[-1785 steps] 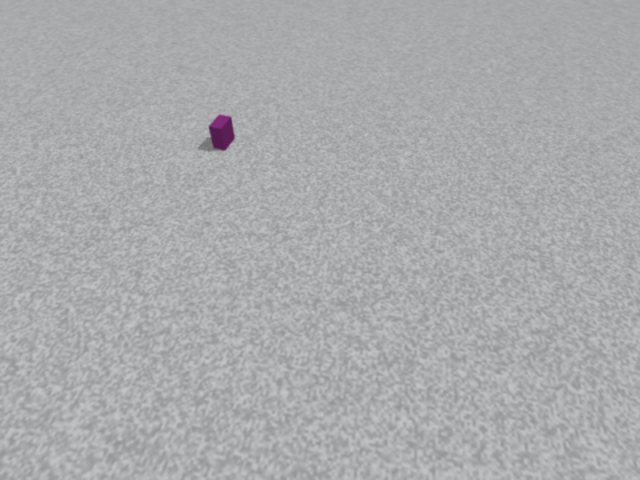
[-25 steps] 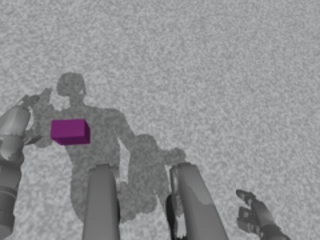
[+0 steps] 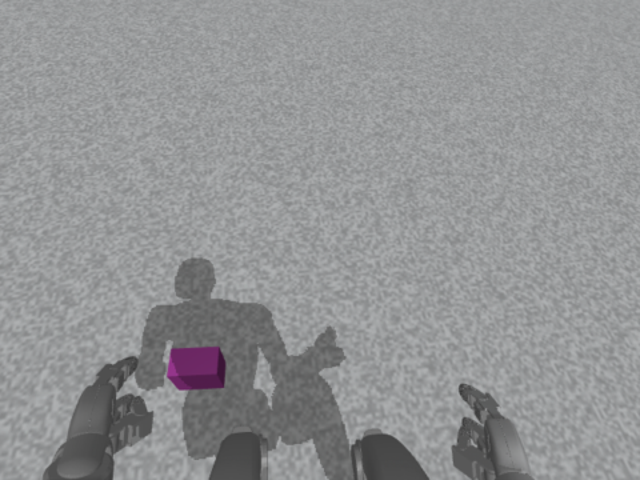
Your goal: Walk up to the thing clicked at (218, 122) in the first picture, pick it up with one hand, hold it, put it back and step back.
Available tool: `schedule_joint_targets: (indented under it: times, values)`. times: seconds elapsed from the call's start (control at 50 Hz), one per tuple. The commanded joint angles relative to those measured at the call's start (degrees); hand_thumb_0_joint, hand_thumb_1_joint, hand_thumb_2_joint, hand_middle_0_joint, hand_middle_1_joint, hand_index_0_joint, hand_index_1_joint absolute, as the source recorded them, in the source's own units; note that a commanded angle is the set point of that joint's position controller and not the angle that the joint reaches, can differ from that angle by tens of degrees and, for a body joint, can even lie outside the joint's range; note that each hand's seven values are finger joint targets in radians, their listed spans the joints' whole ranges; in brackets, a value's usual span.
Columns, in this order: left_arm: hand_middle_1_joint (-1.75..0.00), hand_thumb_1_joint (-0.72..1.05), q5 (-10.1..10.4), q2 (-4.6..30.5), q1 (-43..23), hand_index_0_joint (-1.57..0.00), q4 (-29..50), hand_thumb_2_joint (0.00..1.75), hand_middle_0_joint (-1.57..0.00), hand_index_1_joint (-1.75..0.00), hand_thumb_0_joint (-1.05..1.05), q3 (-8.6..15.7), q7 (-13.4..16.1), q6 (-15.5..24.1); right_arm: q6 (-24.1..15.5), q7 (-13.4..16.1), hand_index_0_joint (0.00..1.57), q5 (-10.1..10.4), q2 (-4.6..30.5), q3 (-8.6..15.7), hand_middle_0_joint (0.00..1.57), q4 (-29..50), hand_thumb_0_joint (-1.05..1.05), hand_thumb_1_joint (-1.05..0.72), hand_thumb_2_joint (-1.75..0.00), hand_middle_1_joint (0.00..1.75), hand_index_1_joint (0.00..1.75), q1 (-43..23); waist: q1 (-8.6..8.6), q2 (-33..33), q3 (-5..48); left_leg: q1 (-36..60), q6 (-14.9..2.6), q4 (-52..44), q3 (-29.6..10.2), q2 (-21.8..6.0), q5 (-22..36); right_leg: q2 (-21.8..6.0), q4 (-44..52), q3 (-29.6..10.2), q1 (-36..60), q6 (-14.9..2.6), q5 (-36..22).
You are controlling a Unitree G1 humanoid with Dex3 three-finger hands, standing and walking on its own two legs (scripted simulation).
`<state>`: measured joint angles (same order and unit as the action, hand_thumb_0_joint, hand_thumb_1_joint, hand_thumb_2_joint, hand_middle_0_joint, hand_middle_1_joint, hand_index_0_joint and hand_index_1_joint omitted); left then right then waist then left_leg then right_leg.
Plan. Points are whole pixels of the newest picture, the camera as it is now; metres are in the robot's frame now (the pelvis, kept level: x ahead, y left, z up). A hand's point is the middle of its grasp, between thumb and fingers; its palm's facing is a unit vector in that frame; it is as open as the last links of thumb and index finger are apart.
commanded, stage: home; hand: left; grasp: from above
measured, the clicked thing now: (198, 369) +0.45 +0.26 -0.59
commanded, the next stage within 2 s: none
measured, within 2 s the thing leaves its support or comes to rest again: neither
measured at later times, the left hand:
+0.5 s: hand (135, 461) +0.18 +0.18 +0.01, palm faces +0.09 -0.98 -0.20, open 7.4 cm
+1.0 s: hand (136, 452) +0.18 +0.18 +0.01, palm faces +0.07 -0.98 -0.20, open 7.4 cm
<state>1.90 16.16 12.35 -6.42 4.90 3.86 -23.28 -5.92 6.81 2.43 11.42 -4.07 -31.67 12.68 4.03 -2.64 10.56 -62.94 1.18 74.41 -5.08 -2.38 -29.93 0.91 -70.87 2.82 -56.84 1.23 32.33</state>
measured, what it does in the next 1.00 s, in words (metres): rises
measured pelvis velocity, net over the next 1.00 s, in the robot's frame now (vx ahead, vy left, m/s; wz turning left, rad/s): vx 0.03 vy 0.00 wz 0.02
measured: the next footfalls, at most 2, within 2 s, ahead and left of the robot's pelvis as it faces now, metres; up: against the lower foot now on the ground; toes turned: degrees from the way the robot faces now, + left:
none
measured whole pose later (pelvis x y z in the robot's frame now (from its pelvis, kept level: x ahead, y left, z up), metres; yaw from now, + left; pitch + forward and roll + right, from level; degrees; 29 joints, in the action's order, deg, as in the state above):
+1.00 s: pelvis +0.03 +0.00 +0.06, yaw +1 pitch +9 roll -3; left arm 3.1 12.9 29.0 7.4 1.8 1.1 -25.9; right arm -13.9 10.9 0.5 12.6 -2.5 -31.1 17.5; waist 2.3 -2.8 9.3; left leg -41.3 0.9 58.2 -3.6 -2.0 -26.3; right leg 0.2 -54.4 2.0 -35.4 1.4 28.3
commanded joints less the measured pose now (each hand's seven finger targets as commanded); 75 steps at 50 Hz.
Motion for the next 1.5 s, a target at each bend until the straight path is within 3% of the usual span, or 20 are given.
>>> schedule_joint_targets:
  times: [0.0,0.08,0.14,0.2,0.4,0.56,0.8,0.9,1.04,1.2,1.22,1.24,1.26,1.28,1.32,1.4,1.42,1.48]
  values:
    - [-0.30,0.90,2.44,5.42,2.98,-0.20,14.62,0.90,-0.20,-0.30,0.00,3.89,0.27,0.51,-4.50,2.86,0.20,-0.04,7.85,3.87,0.20,8.46,0.00,-0.90,-0.90,0.30,0.30,0.68,0.27,-1.71,11.90,20.82,-2.04,-16.66,1.57,1.76,11.71,1.03,17.82,-0.40,13.39,-1.69,-14.37]
    - [-0.30,0.90,2.57,3.62,9.65,-0.20,19.02,0.90,-0.20,-0.30,0.00,2.98,-0.11,-0.15,-5.85,3.96,0.20,-0.29,7.18,4.06,0.20,9.80,0.00,-0.90,-0.90,0.30,0.30,1.83,-0.83,-1.53,8.82,24.86,-1.97,-21.07,2.09,2.05,13.50,1.02,21.87,-0.07,17.46,-1.64,-15.69]
    - [-0.30,0.90,2.08,2.95,12.31,-0.20,23.22,0.90,-0.20,-0.30,0.00,1.83,-0.33,-0.20,-6.98,4.50,0.20,-0.78,6.72,4.17,0.20,10.42,0.00,-0.90,-0.90,0.30,0.30,1.81,-0.55,-1.03,7.83,27.01,-2.13,-22.30,2.45,2.19,15.49,1.00,23.89,0.11,19.65,-1.29,-17.67]
    - [-0.30,0.90,1.70,2.09,15.36,-0.20,23.75,0.90,-0.20,-0.30,0.00,1.35,-0.83,-0.45,-7.82,4.80,0.20,-1.04,6.91,4.55,0.20,10.97,0.00,-0.90,-0.90,0.30,0.30,1.56,-0.76,-0.45,4.31,27.83,-2.26,-24.09,2.71,2.28,14.06,1.00,25.65,0.37,19.77,-1.23,-15.97]
    - [-0.30,0.90,0.81,2.26,13.77,-0.20,23.14,0.90,-0.20,-0.30,0.00,0.27,-2.78,-0.54,-10.13,4.74,0.20,-1.76,8.13,5.05,0.20,11.03,0.00,-0.90,-0.90,0.30,0.30,0.21,-0.44,1.63,-0.23,29.04,-2.28,-25.98,3.11,2.29,11.42,0.63,27.51,0.97,18.87,-0.63,-12.96]
    - [-0.30,0.89,0.55,2.40,13.61,-0.20,25.26,0.89,-0.20,-0.30,0.00,0.37,-2.79,-0.01,-11.37,4.27,0.20,-2.03,8.10,4.94,0.20,10.70,0.00,-0.90,-0.90,0.30,0.30,-0.32,-1.39,-2.36,1.82,30.60,-1.59,-27.22,2.34,2.05,10.65,0.82,26.04,1.22,19.63,-1.18,-12.05]
    - [-0.30,0.89,0.87,2.59,14.41,-0.20,24.91,0.89,-0.20,-0.30,0.00,0.63,-2.40,0.39,-11.56,4.57,0.20,-1.96,7.90,4.65,0.20,10.69,0.00,-0.90,-0.90,0.30,0.30,-0.93,-2.02,0.07,1.50,29.08,-1.79,-26.71,2.41,2.10,9.71,0.80,26.73,1.15,19.86,-1.10,-10.79]
    - [-0.30,0.90,1.02,2.51,15.20,-0.20,24.99,0.90,-0.20,-0.30,0.00,0.57,-2.59,0.29,-11.84,4.64,0.20,-2.02,8.12,4.96,0.20,10.13,0.00,-0.90,-0.90,0.30,0.30,0.12,-1.72,-0.43,3.54,30.53,-1.74,-25.90,2.61,1.95,13.22,0.85,25.69,0.90,20.59,-1.02,-14.11]
    - [-0.30,0.90,0.91,2.71,14.73,-0.20,25.50,0.90,-0.20,-0.30,0.00,0.74,-2.46,0.60,-11.64,4.53,0.20,-2.04,8.17,5.00,0.20,9.84,0.00,-0.90,-0.90,0.30,0.30,0.04,-1.92,-0.90,2.13,29.81,-1.73,-26.35,2.62,1.90,11.55,0.84,25.86,0.90,20.14,-1.08,-12.81]
    - [-0.30,0.90,1.09,2.47,16.15,-0.20,24.77,0.90,-0.20,-0.30,0.00,0.23,-2.60,0.25,-11.33,4.35,0.20,-2.03,8.34,5.20,0.20,9.91,0.00,-0.90,-0.90,0.30,0.30,0.30,-1.86,-1.10,2.53,30.44,-1.57,-26.06,2.04,1.63,14.78,0.95,24.88,1.23,20.65,-1.21,-15.16]
    - [-0.30,0.90,1.14,3.24,16.40,-0.20,24.70,0.90,-0.20,-0.30,0.00,1.00,-2.49,0.18,-11.19,4.42,0.20,-2.10,8.74,5.56,0.20,9.82,0.00,-0.90,-0.90,0.30,0.30,0.72,-1.72,-0.64,3.69,30.92,-1.64,-25.54,2.29,1.74,16.31,0.91,25.01,1.06,21.34,-1.08,-16.66]
    - [-0.30,0.90,1.10,2.44,15.71,-0.20,25.09,0.90,-0.20,-0.30,0.00,-0.39,-2.60,0.34,-11.15,4.32,0.20,-2.04,8.43,5.18,0.20,10.12,0.00,-0.90,-0.90,0.30,0.30,0.17,-1.43,-0.41,3.00,30.90,-1.66,-25.63,2.26,1.70,16.24,0.97,25.05,1.08,21.10,-1.06,-16.66]
    - [-0.30,0.90,1.24,3.15,16.01,-0.20,24.85,0.90,-0.20,-0.30,0.00,0.84,-2.49,0.25,-11.08,4.33,0.20,-2.06,8.68,5.52,0.20,10.04,0.00,-0.90,-0.90,0.30,0.30,0.73,-1.53,-0.05,3.89,30.66,-1.77,-25.05,2.48,1.80,16.98,0.84,25.08,0.89,21.66,-0.97,-17.59]
    - [-0.30,0.90,1.14,2.16,15.14,-0.20,25.11,0.90,-0.20,-0.30,0.00,-0.55,-2.53,0.31,-10.97,4.27,0.20,-2.06,8.19,5.03,0.20,10.19,0.00,-0.90,-0.90,0.30,0.30,0.11,-1.52,0.44,2.20,30.02,-1.82,-25.12,2.78,1.91,15.92,0.75,25.56,0.83,21.03,-0.85,-16.85]
    - [-0.30,0.90,1.16,2.99,14.64,-0.20,25.24,0.90,-0.20,-0.30,0.00,0.48,-2.50,0.40,-11.09,4.35,0.20,-2.11,8.48,5.25,0.20,10.18,0.00,-0.90,-0.90,0.30,0.30,0.18,-1.44,-0.05,2.82,30.38,-1.83,-25.33,2.67,1.87,15.06,0.74,25.53,0.80,20.90,-0.90,-15.98]
    - [-0.30,0.90,0.90,2.14,15.16,-0.20,24.89,0.90,-0.20,-0.30,0.00,-0.17,-2.46,0.37,-11.02,4.27,0.20,-2.04,8.17,5.14,0.20,10.34,0.00,-0.90,-0.90,0.30,0.30,0.24,-1.49,-0.52,2.02,30.44,-1.66,-25.90,2.40,1.71,14.46,0.83,25.24,0.99,20.25,-1.10,-15.18]
    - [-0.30,0.90,1.01,3.85,14.69,-0.20,25.87,0.90,-0.20,-0.30,0.00,1.18,-2.43,0.50,-11.00,4.32,0.20,-2.08,8.58,5.45,0.20,10.31,0.00,-0.90,-0.90,0.30,0.30,0.25,-1.87,-0.92,2.21,30.09,-1.67,-26.19,2.10,1.71,13.67,0.82,25.15,1.07,20.42,-1.14,-14.38]
    - [-0.30,0.90,0.95,2.83,15.51,-0.20,25.13,0.90,-0.20,-0.30,0.00,0.36,-2.39,0.42,-10.87,4.23,0.20,-2.13,8.57,5.50,0.20,10.49,0.00,-0.90,-0.90,0.30,0.30,0.37,-1.52,-0.45,2.62,30.56,-1.72,-25.59,2.50,1.74,14.69,0.76,25.28,0.95,20.85,-1.03,-15.52]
